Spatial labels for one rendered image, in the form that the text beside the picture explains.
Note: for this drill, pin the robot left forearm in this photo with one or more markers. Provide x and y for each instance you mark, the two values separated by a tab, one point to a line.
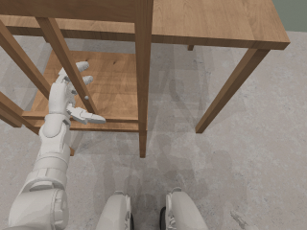
52	161

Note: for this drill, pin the right robot hand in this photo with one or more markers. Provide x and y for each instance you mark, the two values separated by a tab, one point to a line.
243	220

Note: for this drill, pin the robot thigh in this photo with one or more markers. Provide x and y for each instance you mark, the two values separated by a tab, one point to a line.
187	216
115	213

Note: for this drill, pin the table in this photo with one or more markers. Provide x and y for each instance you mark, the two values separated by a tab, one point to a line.
251	24

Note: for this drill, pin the left robot upper arm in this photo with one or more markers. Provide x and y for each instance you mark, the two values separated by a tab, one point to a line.
40	210

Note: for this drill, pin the robot right thigh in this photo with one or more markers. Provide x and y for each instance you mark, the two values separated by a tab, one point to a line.
187	216

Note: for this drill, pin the left robot hand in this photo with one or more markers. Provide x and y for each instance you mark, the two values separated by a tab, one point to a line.
61	94

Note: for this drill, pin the chair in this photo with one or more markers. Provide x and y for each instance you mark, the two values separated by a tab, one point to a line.
119	91

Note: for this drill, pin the robot left thigh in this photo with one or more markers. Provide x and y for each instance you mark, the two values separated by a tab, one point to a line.
115	213

